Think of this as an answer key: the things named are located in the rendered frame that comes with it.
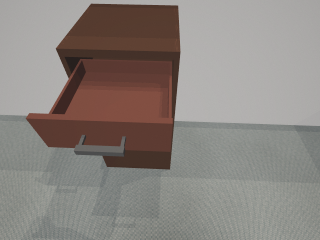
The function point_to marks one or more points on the drawer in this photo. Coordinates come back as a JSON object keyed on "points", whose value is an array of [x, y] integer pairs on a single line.
{"points": [[106, 100]]}

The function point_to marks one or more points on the handle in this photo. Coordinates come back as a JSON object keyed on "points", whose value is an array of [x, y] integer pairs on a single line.
{"points": [[100, 150]]}

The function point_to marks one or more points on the cabinet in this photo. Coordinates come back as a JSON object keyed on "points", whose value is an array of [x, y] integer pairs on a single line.
{"points": [[133, 32]]}

